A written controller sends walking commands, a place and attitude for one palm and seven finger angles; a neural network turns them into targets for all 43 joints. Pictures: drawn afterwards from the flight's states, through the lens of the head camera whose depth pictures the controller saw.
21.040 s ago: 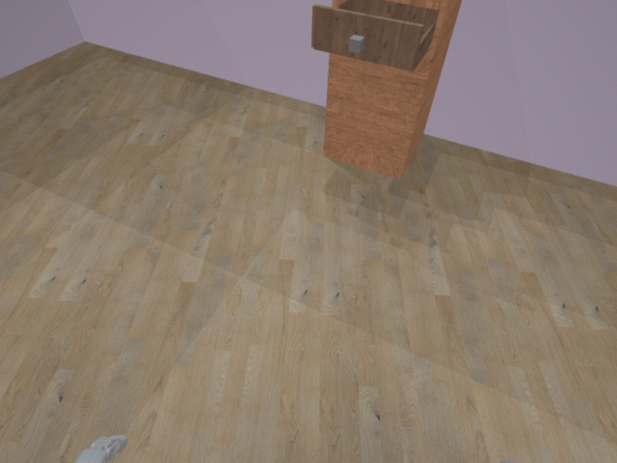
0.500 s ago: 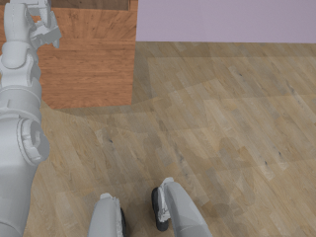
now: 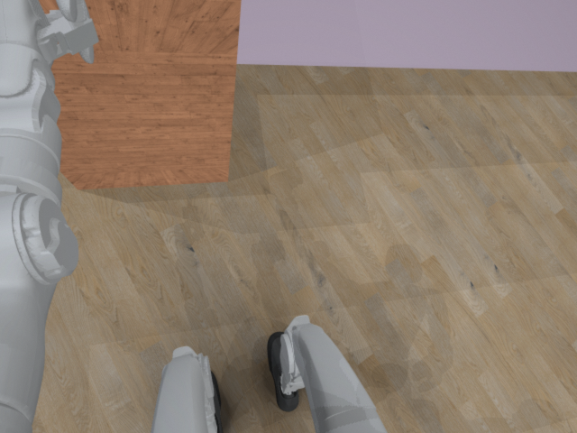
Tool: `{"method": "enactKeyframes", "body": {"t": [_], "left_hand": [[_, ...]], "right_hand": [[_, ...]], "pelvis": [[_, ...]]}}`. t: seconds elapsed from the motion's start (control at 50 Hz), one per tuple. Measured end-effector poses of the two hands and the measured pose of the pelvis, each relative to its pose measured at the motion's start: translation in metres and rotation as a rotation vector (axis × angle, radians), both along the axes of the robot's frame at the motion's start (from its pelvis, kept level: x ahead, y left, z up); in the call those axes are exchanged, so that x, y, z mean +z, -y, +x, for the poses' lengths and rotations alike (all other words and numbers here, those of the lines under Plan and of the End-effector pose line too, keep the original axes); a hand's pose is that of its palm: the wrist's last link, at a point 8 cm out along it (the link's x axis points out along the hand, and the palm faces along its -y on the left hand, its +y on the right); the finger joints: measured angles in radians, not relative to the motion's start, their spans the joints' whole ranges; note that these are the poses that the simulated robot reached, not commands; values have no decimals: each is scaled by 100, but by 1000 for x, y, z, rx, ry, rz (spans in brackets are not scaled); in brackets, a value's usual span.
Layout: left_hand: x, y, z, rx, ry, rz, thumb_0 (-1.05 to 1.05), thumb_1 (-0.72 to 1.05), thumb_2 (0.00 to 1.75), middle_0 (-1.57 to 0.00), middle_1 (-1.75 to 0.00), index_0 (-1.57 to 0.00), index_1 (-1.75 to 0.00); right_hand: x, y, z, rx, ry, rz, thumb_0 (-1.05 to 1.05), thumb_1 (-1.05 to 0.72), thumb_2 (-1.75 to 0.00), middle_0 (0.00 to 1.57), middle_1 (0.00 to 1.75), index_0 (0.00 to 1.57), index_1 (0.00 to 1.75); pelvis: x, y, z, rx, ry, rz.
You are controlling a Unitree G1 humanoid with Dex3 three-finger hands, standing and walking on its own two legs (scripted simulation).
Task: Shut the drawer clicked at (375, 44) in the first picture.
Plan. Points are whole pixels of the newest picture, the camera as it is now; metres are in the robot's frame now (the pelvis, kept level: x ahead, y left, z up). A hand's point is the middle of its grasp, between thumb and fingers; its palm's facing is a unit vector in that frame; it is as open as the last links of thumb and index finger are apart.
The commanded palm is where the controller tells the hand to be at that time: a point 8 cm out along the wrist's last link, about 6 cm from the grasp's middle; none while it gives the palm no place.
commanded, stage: pull the fist back off the drawer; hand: left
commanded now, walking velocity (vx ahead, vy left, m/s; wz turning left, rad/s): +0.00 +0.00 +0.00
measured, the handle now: out of the picture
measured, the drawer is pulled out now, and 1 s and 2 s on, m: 0.00 0.00 0.00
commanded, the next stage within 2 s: draw the hand back to the body in 0.42 s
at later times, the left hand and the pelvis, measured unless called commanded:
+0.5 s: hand (83, 38) +0.58 +0.14 +0.08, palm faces -0.01 -1.00 -0.03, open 3.3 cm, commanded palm +0.56 +0.17 +0.08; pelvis +0.05 -0.01 +0.03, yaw +0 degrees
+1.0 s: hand (3, 98) +0.44 +0.17 +0.16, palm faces -0.05 -1.00 -0.05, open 3.3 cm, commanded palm +0.41 +0.22 +0.17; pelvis +0.08 -0.01 +0.09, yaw +1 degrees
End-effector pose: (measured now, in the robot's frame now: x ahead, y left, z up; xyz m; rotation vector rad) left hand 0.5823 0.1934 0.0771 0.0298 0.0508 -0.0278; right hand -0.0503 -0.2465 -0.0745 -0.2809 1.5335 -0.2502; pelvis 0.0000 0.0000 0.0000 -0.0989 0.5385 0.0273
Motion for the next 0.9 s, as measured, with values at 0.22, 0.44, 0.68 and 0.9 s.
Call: {"method": "enactKeyframes", "body": {"t": [0.22,0.44,0.68,0.9], "left_hand": [[10,10,0,-3,32,-5,5,84,91,-140,-160,-140,-160],[-3,1,-21,19,-17,-2,2,90,90,-140,-160,-140,-159],[24,-5,-45,-22,60,27,2,90,90,-140,-160,-140,-160],[71,-29,-129,29,74,4,2,90,90,-140,-160,-140,-160]], "right_hand": [[0,-2,15,-26,6,46,1,-90,-90,21,30,20,30],[5,7,74,-7,89,73,1,-90,-90,21,30,20,30],[17,20,136,4,189,62,1,-91,-90,20,30,20,30],[55,8,211,82,430,107,1,-90,-90,20,30,20,30]], "pelvis": [[10,1,14,-21,15,16],[28,5,42,-38,49,39],[46,6,64,-36,89,44],[81,8,80,-16,245,59]]}}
